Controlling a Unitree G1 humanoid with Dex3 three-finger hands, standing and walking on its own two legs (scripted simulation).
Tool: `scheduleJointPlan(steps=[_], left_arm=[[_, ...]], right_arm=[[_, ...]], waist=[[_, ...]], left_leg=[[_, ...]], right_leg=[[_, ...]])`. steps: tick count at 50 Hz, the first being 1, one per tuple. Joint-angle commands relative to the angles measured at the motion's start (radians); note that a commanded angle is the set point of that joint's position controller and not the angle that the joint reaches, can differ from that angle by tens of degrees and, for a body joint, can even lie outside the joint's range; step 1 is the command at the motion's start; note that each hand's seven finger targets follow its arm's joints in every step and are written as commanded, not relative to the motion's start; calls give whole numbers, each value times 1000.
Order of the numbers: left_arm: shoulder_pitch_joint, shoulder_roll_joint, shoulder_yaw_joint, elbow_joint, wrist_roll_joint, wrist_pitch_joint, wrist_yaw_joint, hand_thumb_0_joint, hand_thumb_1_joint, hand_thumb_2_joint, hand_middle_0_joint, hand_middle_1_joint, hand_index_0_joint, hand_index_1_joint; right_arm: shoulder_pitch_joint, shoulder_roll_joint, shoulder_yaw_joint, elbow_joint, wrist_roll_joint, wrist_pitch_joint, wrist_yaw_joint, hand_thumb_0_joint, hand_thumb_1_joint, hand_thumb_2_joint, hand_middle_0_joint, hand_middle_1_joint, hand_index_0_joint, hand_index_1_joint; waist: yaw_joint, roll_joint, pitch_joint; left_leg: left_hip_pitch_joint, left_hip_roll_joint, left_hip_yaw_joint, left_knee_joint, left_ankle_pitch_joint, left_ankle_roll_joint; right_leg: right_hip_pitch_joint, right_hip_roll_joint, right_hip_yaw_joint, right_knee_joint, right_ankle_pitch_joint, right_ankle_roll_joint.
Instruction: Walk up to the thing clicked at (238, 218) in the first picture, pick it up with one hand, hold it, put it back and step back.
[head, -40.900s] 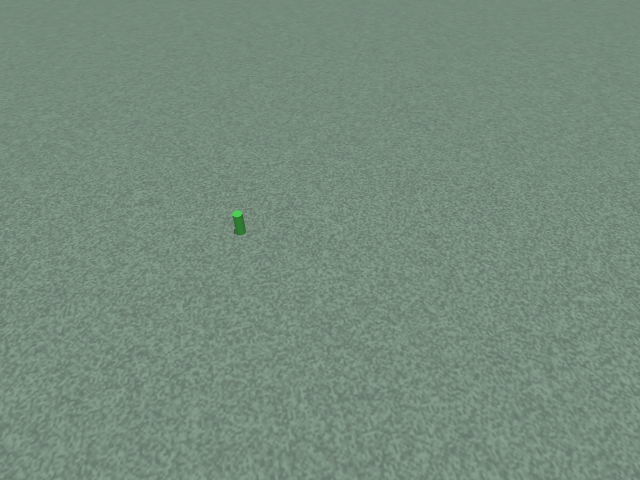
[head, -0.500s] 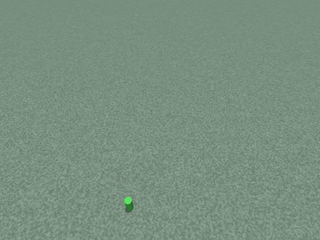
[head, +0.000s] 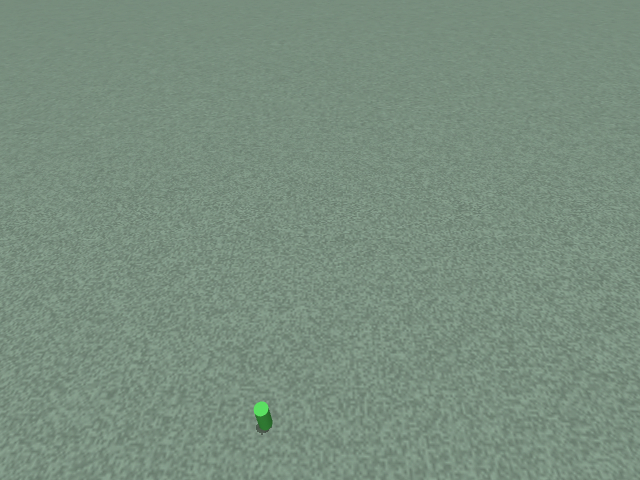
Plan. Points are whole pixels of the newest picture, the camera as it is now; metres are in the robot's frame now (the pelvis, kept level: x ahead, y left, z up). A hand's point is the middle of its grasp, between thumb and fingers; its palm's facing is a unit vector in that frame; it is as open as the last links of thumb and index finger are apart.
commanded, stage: stand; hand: left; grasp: from above
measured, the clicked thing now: (263, 416) +0.49 +0.21 -0.72
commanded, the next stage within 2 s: step back in 1.58 s
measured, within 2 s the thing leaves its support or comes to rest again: neither
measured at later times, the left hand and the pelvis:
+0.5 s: hand out of the picture +0.09 +0.23 -0.15, palm faces +0.01 -0.94 -0.33, open 7.4 cm; pelvis +0.02 -0.02 +0.00, yaw +0 degrees
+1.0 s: hand out of the picture +0.10 +0.23 -0.15, palm faces +0.01 -0.94 -0.34, open 7.4 cm; pelvis +0.02 -0.02 +0.00, yaw +0 degrees
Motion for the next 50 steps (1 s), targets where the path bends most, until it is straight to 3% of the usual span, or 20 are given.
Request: scheduleJointPlan(steps=[1,6,12,14,25,37,44,50], left_arm=[[-46,193,33,-51,-1,-19,16,0,900,900,-200,-300,-200,-301],[-70,203,34,-51,0,-17,11,0,900,900,-200,-300,-200,-301],[-86,205,32,-47,-2,-21,10,0,900,900,-200,-300,-200,-301],[-87,208,33,-47,-6,-24,10,0,900,900,-200,-300,-200,-301],[-119,211,31,-47,-7,-27,5,0,900,900,-200,-300,-200,-301],[-134,223,33,-56,-11,-29,2,0,900,900,-200,-300,-200,-301],[-133,222,28,-54,-11,-28,1,0,900,900,-200,-300,-200,-301],[-128,227,28,-56,-12,-29,-2,0,900,900,-200,-300,-200,-301]], right_arm=[[-40,-182,-23,-57,-3,-22,-16,0,-900,-900,200,300,200,300],[-44,-188,-18,-47,-1,-22,-16,0,-900,-900,200,300,200,300],[-56,-196,-14,-41,-1,-22,-15,0,-900,-900,200,300,200,300],[-56,-204,-15,-39,2,-24,-16,0,-900,-900,200,300,200,300],[-71,-213,-10,-31,2,-26,-15,0,-900,-900,200,300,200,300],[-88,-226,-10,-36,4,-32,-15,0,-900,-900,200,300,200,300],[-96,-231,-10,-30,5,-27,-13,0,-900,-900,200,300,200,300],[-97,-235,-9,-31,6,-31,-11,0,-900,-900,200,300,200,300]], waist=[[1,-22,-6],[-1,-19,-1],[0,-26,-14],[-1,-19,-53],[-5,-23,-50],[-9,-21,-109],[-8,-20,-73],[-5,-4,-78]], left_leg=[[-31,91,-85,-97,28,29],[-39,95,-81,-106,18,20],[-30,102,-75,-98,57,24],[1,109,-71,-90,121,26],[-3,116,-63,-103,137,17],[55,128,-53,-94,257,18],[25,127,-60,-113,176,17],[25,130,-59,-115,184,18]], right_leg=[[-23,-73,80,-104,8,-30],[-18,-73,88,-110,-27,-35],[-2,-76,90,-122,15,-34],[24,-84,92,-115,109,-36],[32,-81,86,-123,116,-34],[56,-86,78,-96,255,-39],[38,-81,78,-118,154,-36],[43,-84,79,-111,156,-43]])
